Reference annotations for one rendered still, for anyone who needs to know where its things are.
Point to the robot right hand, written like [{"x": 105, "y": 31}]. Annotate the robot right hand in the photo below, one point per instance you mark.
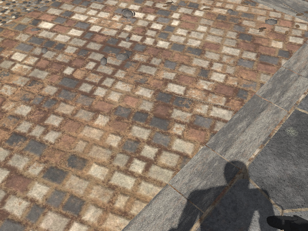
[{"x": 288, "y": 223}]

